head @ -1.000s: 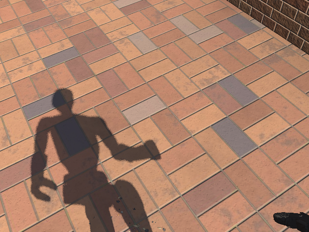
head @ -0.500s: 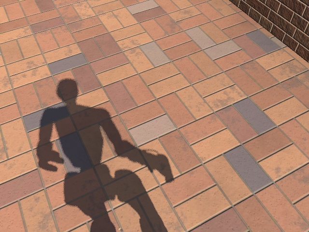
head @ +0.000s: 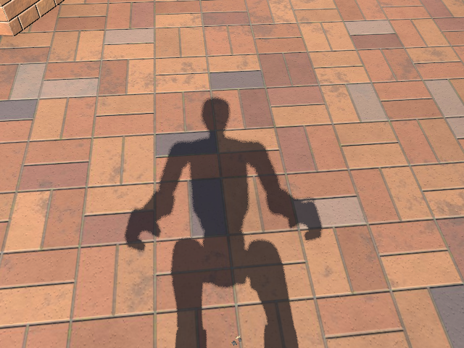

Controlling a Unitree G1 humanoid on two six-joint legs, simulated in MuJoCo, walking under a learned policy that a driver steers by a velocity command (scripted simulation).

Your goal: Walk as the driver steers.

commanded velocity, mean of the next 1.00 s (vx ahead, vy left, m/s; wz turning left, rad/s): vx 0.33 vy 0.00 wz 0.53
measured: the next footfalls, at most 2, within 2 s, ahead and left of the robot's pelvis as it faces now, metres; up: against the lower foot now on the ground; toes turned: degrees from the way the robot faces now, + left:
right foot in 0.42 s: +0.13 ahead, -0.11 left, +0.00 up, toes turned +19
left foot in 0.88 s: +0.31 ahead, +0.28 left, +0.00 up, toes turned +31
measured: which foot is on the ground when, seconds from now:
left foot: down 0.00-0.42, up 0.44-0.86, down 0.88-1.00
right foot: up 0.00-0.40, down 0.42-0.88, up 0.90-1.00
